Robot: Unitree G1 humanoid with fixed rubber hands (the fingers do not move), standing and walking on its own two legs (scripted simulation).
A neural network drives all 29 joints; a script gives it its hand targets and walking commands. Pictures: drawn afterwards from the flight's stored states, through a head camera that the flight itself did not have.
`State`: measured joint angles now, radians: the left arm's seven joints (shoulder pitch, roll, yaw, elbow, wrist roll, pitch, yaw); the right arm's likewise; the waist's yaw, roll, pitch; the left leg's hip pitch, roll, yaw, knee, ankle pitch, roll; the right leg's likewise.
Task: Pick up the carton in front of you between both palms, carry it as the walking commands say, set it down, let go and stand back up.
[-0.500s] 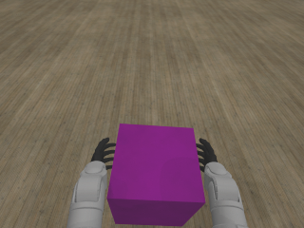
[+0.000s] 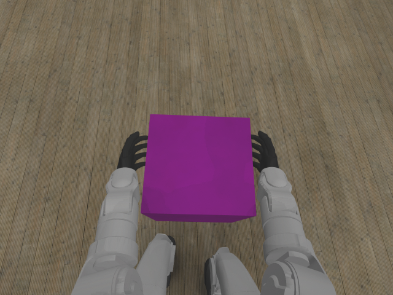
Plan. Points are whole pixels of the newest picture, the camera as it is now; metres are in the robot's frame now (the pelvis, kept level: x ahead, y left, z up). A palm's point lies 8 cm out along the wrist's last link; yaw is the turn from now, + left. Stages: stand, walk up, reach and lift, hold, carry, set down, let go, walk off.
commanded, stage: set down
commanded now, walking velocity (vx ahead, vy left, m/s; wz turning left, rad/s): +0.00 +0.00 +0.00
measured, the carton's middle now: (196, 176) +0.37 +0.02 -0.13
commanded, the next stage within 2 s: none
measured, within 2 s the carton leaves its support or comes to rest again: neither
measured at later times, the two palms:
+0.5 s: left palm (133, 171) +0.40 +0.19 -0.22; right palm (239, 167) +0.43 -0.11 -0.21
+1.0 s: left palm (138, 176) +0.43 +0.21 -0.38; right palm (223, 169) +0.47 -0.09 -0.36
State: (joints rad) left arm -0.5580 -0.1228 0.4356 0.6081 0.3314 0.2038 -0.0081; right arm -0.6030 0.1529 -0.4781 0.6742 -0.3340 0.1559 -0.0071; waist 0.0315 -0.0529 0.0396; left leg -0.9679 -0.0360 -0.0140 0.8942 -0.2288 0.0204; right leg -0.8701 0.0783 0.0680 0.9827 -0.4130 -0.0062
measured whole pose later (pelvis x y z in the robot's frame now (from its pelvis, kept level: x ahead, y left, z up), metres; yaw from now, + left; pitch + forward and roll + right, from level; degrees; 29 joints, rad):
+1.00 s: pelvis -0.04 +0.00 -0.25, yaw -4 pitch +44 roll -4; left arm -1.02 0.12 0.34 0.75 0.08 0.20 0.08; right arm -1.11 -0.04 -0.33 0.85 -0.06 0.14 -0.14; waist 0.09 -0.08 -0.03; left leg -2.19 -0.02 -0.02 1.82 -0.40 0.02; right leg -2.06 0.13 -0.01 1.92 -0.65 0.02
